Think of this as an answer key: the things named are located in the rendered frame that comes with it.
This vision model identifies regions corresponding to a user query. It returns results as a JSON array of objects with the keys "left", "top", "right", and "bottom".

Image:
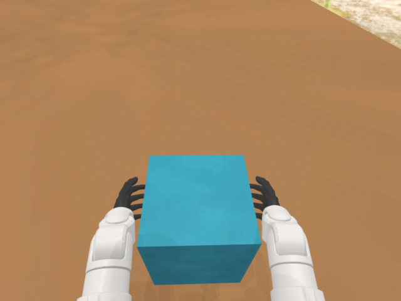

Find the right robot forearm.
[{"left": 262, "top": 205, "right": 325, "bottom": 301}]

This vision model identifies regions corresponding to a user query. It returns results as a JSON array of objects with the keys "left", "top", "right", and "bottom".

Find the robot left hand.
[{"left": 114, "top": 177, "right": 145, "bottom": 220}]

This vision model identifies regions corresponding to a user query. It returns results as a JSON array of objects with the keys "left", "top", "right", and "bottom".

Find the left robot forearm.
[{"left": 77, "top": 207, "right": 135, "bottom": 301}]

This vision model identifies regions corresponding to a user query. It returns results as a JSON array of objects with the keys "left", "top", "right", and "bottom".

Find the carton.
[{"left": 137, "top": 155, "right": 261, "bottom": 285}]

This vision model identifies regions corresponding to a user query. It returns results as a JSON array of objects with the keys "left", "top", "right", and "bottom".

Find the robot right hand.
[{"left": 249, "top": 176, "right": 280, "bottom": 220}]

